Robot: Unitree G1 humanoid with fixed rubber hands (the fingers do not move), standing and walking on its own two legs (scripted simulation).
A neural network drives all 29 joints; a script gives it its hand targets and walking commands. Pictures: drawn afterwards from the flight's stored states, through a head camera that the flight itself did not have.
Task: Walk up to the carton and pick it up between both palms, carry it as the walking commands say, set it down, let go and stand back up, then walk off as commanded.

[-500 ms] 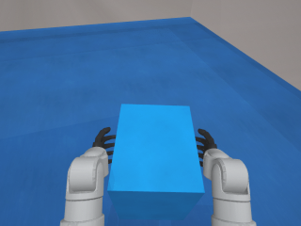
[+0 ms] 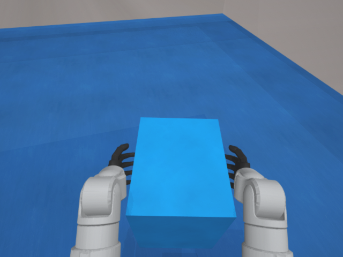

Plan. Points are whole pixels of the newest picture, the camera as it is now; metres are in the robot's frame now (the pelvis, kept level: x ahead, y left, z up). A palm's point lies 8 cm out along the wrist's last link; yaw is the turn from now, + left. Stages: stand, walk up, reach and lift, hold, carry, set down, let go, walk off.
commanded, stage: carry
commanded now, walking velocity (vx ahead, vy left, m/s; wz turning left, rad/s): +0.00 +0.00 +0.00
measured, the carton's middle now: (177, 185) +0.29 +0.00 +0.02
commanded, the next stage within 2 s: none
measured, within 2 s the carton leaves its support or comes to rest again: neither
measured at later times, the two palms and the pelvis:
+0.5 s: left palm (117, 160) +0.31 +0.14 +0.10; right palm (237, 160) +0.31 -0.14 +0.10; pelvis +0.03 +0.00 +0.00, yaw +0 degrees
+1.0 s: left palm (112, 153) +0.33 +0.15 +0.09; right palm (226, 151) +0.34 -0.12 +0.09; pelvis +0.06 +0.01 +0.01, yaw +1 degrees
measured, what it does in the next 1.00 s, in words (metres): shifts its weight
